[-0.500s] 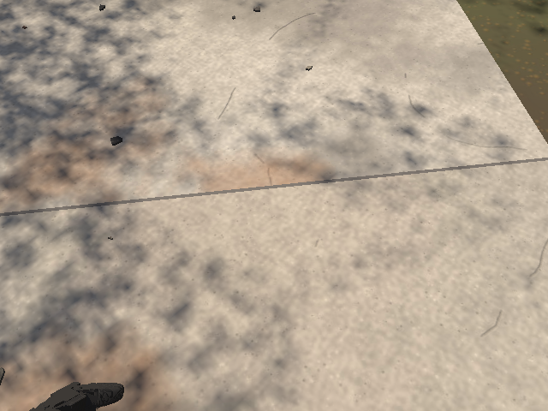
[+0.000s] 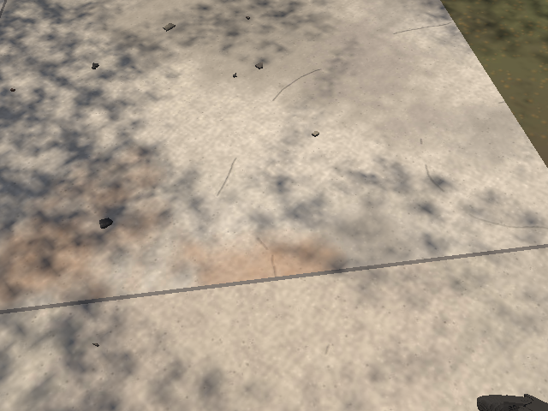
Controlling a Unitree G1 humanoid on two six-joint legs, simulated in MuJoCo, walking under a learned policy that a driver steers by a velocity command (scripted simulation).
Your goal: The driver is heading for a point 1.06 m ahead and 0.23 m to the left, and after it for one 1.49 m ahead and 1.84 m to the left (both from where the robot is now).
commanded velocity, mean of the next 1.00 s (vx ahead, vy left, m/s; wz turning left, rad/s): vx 0.50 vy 0.00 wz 0.10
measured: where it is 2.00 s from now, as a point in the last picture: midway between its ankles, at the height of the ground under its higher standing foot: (246, 206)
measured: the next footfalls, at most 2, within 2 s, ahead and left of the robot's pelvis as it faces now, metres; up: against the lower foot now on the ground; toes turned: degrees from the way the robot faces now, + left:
left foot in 0.08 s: +0.22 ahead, +0.13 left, +0.00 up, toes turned +0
right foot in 0.60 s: +0.51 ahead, -0.11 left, +0.00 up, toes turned -2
